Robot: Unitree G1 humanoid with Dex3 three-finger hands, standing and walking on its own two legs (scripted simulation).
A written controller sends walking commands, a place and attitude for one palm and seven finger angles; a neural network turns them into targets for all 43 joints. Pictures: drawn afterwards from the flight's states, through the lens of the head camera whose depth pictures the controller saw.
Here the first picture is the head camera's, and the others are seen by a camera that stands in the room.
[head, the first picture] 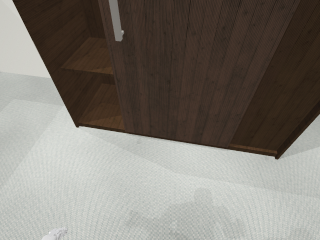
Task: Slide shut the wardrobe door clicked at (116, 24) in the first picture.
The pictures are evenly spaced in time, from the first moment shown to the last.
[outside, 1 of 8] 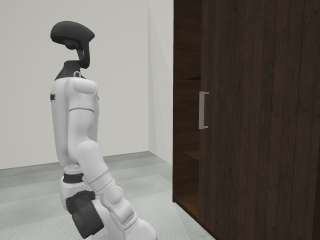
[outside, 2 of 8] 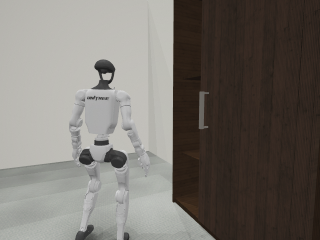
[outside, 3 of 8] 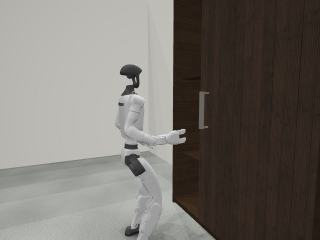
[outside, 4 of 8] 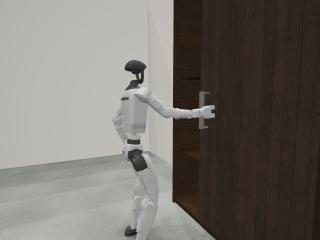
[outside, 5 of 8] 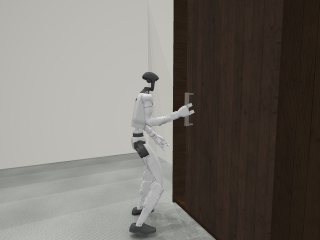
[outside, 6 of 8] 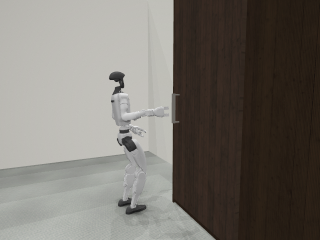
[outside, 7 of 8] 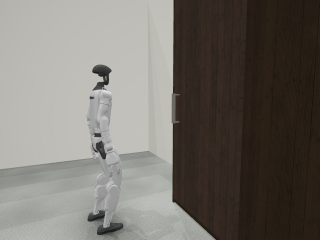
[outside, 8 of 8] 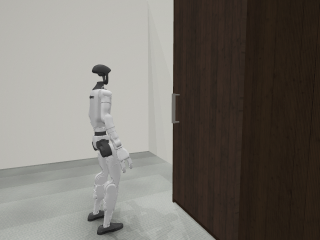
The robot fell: no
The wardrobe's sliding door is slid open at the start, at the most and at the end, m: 0.41 0.41 0.00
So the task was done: yes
